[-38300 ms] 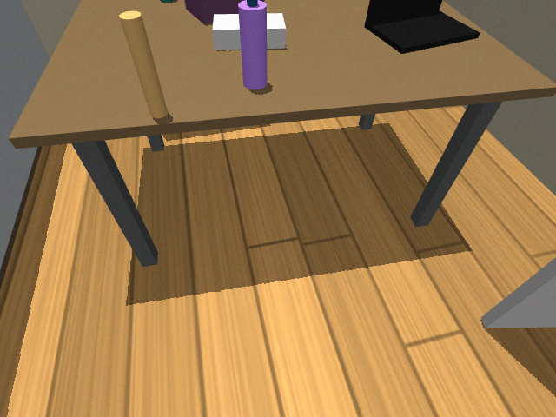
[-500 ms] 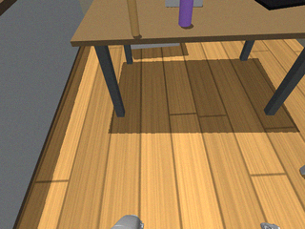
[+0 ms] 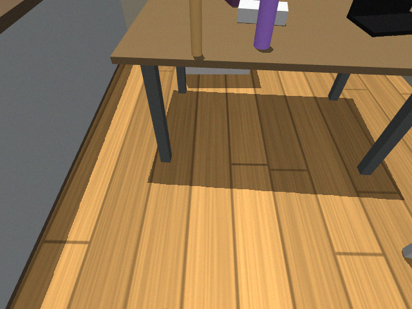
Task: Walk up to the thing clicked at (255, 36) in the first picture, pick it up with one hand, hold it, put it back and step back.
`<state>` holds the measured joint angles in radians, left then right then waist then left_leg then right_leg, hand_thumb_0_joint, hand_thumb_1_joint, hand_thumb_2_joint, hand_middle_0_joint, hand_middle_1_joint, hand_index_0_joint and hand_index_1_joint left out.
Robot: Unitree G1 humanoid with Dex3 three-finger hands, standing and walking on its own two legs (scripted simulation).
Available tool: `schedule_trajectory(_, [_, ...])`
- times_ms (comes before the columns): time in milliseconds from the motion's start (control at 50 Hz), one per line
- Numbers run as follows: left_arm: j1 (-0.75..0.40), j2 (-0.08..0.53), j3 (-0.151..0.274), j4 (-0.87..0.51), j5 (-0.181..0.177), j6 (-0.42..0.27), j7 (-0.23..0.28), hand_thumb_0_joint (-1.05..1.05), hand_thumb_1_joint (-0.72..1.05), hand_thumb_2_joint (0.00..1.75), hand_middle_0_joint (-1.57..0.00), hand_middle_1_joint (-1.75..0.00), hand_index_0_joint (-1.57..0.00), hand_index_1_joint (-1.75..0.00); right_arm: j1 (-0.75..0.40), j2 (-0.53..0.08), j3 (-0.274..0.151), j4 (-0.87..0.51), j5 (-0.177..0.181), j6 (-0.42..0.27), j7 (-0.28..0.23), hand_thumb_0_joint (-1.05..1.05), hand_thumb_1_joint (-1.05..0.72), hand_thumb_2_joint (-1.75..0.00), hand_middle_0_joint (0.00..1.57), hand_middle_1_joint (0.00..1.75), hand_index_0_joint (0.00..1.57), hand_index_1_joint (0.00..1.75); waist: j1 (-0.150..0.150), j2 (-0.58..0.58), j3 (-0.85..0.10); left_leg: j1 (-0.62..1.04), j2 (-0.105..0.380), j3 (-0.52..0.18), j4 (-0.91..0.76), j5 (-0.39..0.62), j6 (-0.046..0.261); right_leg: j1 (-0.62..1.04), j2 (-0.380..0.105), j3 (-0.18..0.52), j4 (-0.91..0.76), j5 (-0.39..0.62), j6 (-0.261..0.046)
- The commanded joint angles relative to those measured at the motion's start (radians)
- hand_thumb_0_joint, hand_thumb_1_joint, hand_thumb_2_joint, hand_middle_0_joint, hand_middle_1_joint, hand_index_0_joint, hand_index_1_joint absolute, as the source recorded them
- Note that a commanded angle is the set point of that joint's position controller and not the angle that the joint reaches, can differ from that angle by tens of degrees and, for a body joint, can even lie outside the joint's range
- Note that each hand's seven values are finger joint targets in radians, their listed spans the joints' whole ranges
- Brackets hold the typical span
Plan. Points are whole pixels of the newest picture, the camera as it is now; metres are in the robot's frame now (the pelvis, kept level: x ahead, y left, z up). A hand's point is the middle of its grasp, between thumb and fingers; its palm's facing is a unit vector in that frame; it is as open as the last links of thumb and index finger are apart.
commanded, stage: step back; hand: right
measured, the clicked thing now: (267, 10) +1.08 -0.23 +0.12
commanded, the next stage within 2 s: stand in 0.48 s
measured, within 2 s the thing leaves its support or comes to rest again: neither
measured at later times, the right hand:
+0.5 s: hand (307, 308) +0.15 -0.21 -0.14, palm faces -0.04 +0.94 -0.33, open 7.4 cm
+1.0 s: hand out of the picture +0.10 -0.23 -0.14, palm faces -0.02 +0.94 -0.33, open 7.4 cm
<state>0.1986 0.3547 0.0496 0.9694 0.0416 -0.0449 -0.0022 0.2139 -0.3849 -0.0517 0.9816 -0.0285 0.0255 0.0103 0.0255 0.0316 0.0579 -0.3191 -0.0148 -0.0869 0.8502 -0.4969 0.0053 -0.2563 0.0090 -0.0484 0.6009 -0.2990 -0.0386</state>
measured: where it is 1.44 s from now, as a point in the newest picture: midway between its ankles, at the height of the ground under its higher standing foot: outside the picture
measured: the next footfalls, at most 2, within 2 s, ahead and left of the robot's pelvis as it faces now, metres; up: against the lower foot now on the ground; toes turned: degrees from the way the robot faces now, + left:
left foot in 0.16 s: +0.09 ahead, +0.17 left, +0.00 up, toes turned +1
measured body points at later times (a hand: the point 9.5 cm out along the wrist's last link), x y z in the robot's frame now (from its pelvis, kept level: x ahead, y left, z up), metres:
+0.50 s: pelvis +0.04 +0.03 +0.01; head +0.06 +0.03 +0.46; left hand +0.13 +0.35 -0.11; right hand +0.15 -0.26 -0.12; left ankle +0.05 +0.17 -0.73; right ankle +0.02 -0.10 -0.73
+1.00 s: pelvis +0.02 +0.02 +0.02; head +0.03 +0.02 +0.47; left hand +0.09 +0.33 -0.11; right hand +0.10 -0.28 -0.11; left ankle +0.05 +0.17 -0.73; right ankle +0.02 -0.10 -0.73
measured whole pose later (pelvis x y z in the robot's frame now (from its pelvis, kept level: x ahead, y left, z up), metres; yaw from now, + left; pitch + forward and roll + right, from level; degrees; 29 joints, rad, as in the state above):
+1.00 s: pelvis +0.02 +0.02 +0.02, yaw +0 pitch -4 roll +0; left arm 0.10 0.35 0.00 1.15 0.01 -0.02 -0.01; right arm 0.09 -0.36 -0.01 1.14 -0.01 0.00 0.02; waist 0.00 0.01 0.07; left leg -0.14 0.05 0.00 0.34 -0.14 -0.04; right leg -0.10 -0.02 -0.01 0.34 -0.18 0.02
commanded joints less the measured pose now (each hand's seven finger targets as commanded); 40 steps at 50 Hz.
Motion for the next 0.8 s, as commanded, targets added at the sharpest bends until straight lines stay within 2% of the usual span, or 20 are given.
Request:
schedule_trajectory(0, [-0.059, 0.273, 0.076, -0.078, -0.007, -0.037, 0.023, 0.0, 0.9, 0.9, -0.2, -0.3, -0.2, -0.3, 0.002, -0.172, -0.043, -0.05, 0.006, -0.04, -0.008, 0.0, -0.9, -0.9, 0.2, 0.3, 0.2, 0.3, -0.003, -0.088, 0.015, -0.129, 0.054, -0.053, 0.009, 0.021, 0.005, 0.041, -0.305, 0.341, -0.3, -0.016, -0.15])
schedule_trajectory(40, [-0.067, 0.287, 0.073, -0.069, -0.003, -0.034, 0.019, 0.0, 0.9, 0.9, -0.2, -0.3, -0.2, -0.3, -0.002, -0.163, -0.04, -0.05, 0.003, -0.041, -0.004, 0.0, -0.9, -0.9, 0.2, 0.3, 0.2, 0.3, 0.001, -0.134, 0.001, -0.055, 0.057, 0.01, -0.067, 0.04, -0.003, -0.007, -0.291, 0.278, -0.266, 0.071, -0.14])
schedule_trajectory(80, [-0.111, 0.282, 0.065, -0.075, -0.01, -0.023, 0.015, 0.0, 0.9, 0.9, -0.2, -0.3, -0.2, -0.3, 0.017, -0.149, -0.036, -0.039, 0.006, -0.048, -0.004, 0.0, -0.9, -0.9, 0.2, 0.3, 0.2, 0.3, -0.024, -0.19, -0.032, 0.033, 0.044, 0.079, -0.234, 0.115, -0.006, -0.004, -0.249, 0.191, -0.198, 0.204, -0.117])
schedule_trajectory(120, [-0.123, 0.25, 0.05, -0.077, -0.024, -0.007, 0.013, 0.0, 0.9, 0.9, -0.2, -0.3, -0.2, -0.3, 0.045, -0.147, -0.044, -0.009, -0.002, -0.058, -0.015, 0.0, -0.9, -0.9, 0.2, 0.3, 0.2, 0.3, -0.051, -0.156, -0.068, 0.136, 0.005, 0.115, -0.414, 0.311, -0.003, -0.005, -0.191, 0.116, -0.057, 0.317, -0.065])
schedule_trajectory(140, [-0.099, 0.221, 0.039, -0.079, -0.03, -0.001, 0.013, 0.0, 0.9, 0.9, -0.2, -0.3, -0.2, -0.3, 0.038, -0.163, -0.048, -0.006, -0.006, -0.063, -0.022, 0.0, -0.9, -0.9, 0.2, 0.3, 0.2, 0.3, -0.043, -0.116, -0.098, 0.195, 0.044, 0.062, -0.433, 0.432, 0.014, -0.013, -0.163, 0.091, 0.016, 0.371, -0.03])
schedule_trajectory(160, [-0.082, 0.195, 0.03, -0.082, -0.039, 0.003, 0.014, 0.0, 0.9, 0.9, -0.2, -0.3, -0.2, -0.3, 0.027, -0.206, -0.055, -0.014, -0.011, -0.07, -0.029, 0.0, -0.9, -0.9, 0.2, 0.3, 0.2, 0.3, -0.028, -0.012, -0.139, 0.219, 0.162, -0.078, -0.436, 0.577, 0.052, -0.036, -0.104, 0.052, 0.104, 0.316, 0.004])
schedule_trajectory(180, [-0.061, 0.169, 0.022, -0.078, -0.048, 0.013, 0.014, 0.0, 0.9, 0.9, -0.2, -0.3, -0.2, -0.3, -0.039, -0.242, -0.052, -0.035, -0.01, -0.072, -0.031, 0.0, -0.9, -0.9, 0.2, 0.3, 0.2, 0.3, 0.004, 0.056, -0.142, 0.204, 0.271, -0.211, -0.464, 0.574, 0.121, -0.082, -0.037, 0.031, 0.117, 0.096, 0.033])
schedule_trajectory(200, [-0.064, 0.208, 0.033, -0.044, -0.049, 0.024, 0.018, 0.0, 0.9, 0.9, -0.2, -0.3, -0.2, -0.3, -0.08, -0.276, -0.05, -0.041, 0.004, -0.068, -0.028, 0.0, -0.9, -0.9, 0.2, 0.3, 0.2, 0.3, 0.0, 0.063, -0.132, 0.087, 0.318, -0.223, -0.446, 0.515, 0.2, 0.021, -0.031, 0.036, 0.088, -0.128, 0.028])
schedule_trajectory(220, [-0.063, 0.213, 0.029, -0.03, -0.043, 0.023, 0.019, 0.0, 0.9, 0.9, -0.2, -0.3, -0.2, -0.3, -0.12, -0.262, -0.048, -0.035, 0.002, -0.062, -0.026, 0.0, -0.9, -0.9, 0.2, 0.3, 0.2, 0.3, 0.011, 0.066, -0.106, 0.04, 0.297, -0.188, -0.444, 0.49, 0.185, 0.069, -0.044, 0.042, 0.03, -0.126, 0.021])
schedule_trajectory(240, [-0.069, 0.206, 0.028, -0.02, -0.036, 0.019, 0.018, 0.0, 0.9, 0.9, -0.2, -0.3, -0.2, -0.3, -0.14, -0.24, -0.041, -0.028, 0.002, -0.057, -0.026, 0.0, -0.9, -0.9, 0.2, 0.3, 0.2, 0.3, 0.021, 0.055, -0.093, 0.032, 0.251, -0.123, -0.423, 0.504, 0.135, 0.095, -0.053, 0.05, -0.062, -0.031, 0.014])
schedule_trajectory(260, [-0.065, 0.224, 0.033, -0.016, -0.032, 0.013, 0.017, 0.0, 0.9, 0.9, -0.2, -0.3, -0.2, -0.3, -0.149, -0.22, -0.033, -0.031, 0.005, -0.056, -0.028, 0.0, -0.9, -0.9, 0.2, 0.3, 0.2, 0.3, 0.019, 0.045, -0.114, 0.06, 0.198, -0.051, -0.378, 0.572, 0.088, 0.122, -0.082, 0.068, -0.082, 0.141, 0.008])
schedule_trajectory(280, [-0.046, 0.236, 0.035, -0.006, -0.036, 0.009, 0.018, 0.0, 0.9, 0.9, -0.2, -0.3, -0.2, -0.3, -0.147, -0.205, -0.026, -0.031, 0.01, -0.058, -0.031, 0.0, -0.9, -0.9, 0.2, 0.3, 0.2, 0.3, 0.016, 0.046, -0.128, 0.063, 0.155, -0.013, -0.334, 0.603, 0.058, 0.138, -0.1, 0.098, -0.078, 0.282, 0.001])
schedule_trajectory(300, [-0.043, 0.242, 0.034, -0.003, -0.042, 0.007, 0.019, 0.0, 0.9, 0.9, -0.2, -0.3, -0.2, -0.3, -0.142, -0.186, -0.021, -0.024, 0.013, -0.058, -0.032, 0.0, -0.9, -0.9, 0.2, 0.3, 0.2, 0.3, 0.006, 0.04, -0.141, 0.072, 0.132, 0.007, -0.325, 0.587, 0.04, 0.138, -0.117, 0.123, -0.082, 0.333, -0.007])
schedule_trajectory(320, [-0.074, 0.248, 0.034, -0.006, -0.04, 0.009, 0.019, 0.0, 0.9, 0.9, -0.2, -0.3, -0.2, -0.3, -0.125, -0.182, -0.021, -0.011, 0.015, -0.056, -0.032, 0.0, -0.9, -0.9, 0.2, 0.3, 0.2, 0.3, -0.011, 0.022, -0.155, 0.087, 0.127, 0.015, -0.339, 0.573, 0.036, 0.142, -0.127, 0.127, -0.079, 0.349, -0.014])
schedule_trajectory(400, [-0.108, 0.234, 0.026, 0.013, -0.04, 0.012, 0.021, 0.0, 0.9, 0.9, -0.2, -0.3, -0.2, -0.3, -0.161, -0.182, -0.017, 0.014, 0.016, -0.055, -0.029, 0.0, -0.9, -0.9, 0.2, 0.3, 0.2, 0.3, -0.004, -0.006, -0.154, 0.14, 0.154, 0.005, -0.364, 0.644, 0.052, 0.134, -0.115, 0.105, -0.092, 0.355, 0.003])
schedule_trajectory(440, [-0.122, 0.231, 0.023, 0.02, -0.038, 0.014, 0.02, 0.0, 0.9, 0.9, -0.2, -0.3, -0.2, -0.3, -0.177, -0.174, -0.013, 0.022, 0.015, -0.052, -0.028, 0.0, -0.9, -0.9, 0.2, 0.3, 0.2, 0.3, -0.006, -0.013, -0.135, 0.132, 0.154, 0.012, -0.389, 0.597, 0.051, 0.13, -0.117, 0.115, -0.118, 0.33, 0.004])
schedule_trajectory(480, [-0.116, 0.201, 0.003, 0.052, -0.04, 0.014, 0.014, 0.0, 0.9, 0.9, -0.2, -0.3, -0.2, -0.3, -0.157, -0.188, -0.007, 0.035, 0.02, -0.064, -0.021, 0.0, -0.9, -0.9, 0.2, 0.3, 0.2, 0.3, -0.016, -0.009, -0.11, 0.155, 0.17, -0.034, -0.457, 0.605, 0.041, 0.143, -0.11, 0.106, -0.154, 0.307, 0.024])
schedule_trajectory(540, [-0.133, 0.206, -0.004, 0.067, -0.04, 0.01, 0.012, 0.0, 0.9, 0.9, -0.2, -0.3, -0.2, -0.3, -0.192, -0.175, -0.006, 0.041, 0.024, -0.063, -0.017, 0.0, -0.9, -0.9, 0.2, 0.3, 0.2, 0.3, -0.021, -0.023, -0.108, 0.215, 0.151, -0.008, -0.451, 0.582, 0.025, 0.121, -0.124, 0.117, -0.216, 0.317, 0.023])
schedule_trajectory(600, [-0.164, 0.212, -0.004, 0.073, -0.036, 0.009, 0.01, 0.0, 0.9, 0.9, -0.2, -0.3, -0.2, -0.3, -0.195, -0.176, -0.002, 0.052, 0.022, -0.061, -0.012, 0.0, -0.9, -0.9, 0.2, 0.3, 0.2, 0.3, -0.026, -0.019, -0.081, 0.184, 0.148, -0.006, -0.504, 0.494, 0.015, 0.137, -0.125, 0.12, -0.254, 0.247, 0.027])
schedule_trajectory(780, [-0.169, 0.21, -0.006, 0.101, -0.034, 0.002, 0.006, 0.0, 0.9, 0.9, -0.2, -0.3, -0.2, -0.3, -0.219, -0.166, 0.0, 0.07, 0.022, -0.063, -0.006, 0.0, -0.9, -0.9, 0.2, 0.3, 0.2, 0.3, -0.023, -0.032, -0.09, 0.23, 0.145, 0.006, -0.544, 0.442, 0.002, 0.134, -0.137, 0.125, -0.318, 0.203, 0.028])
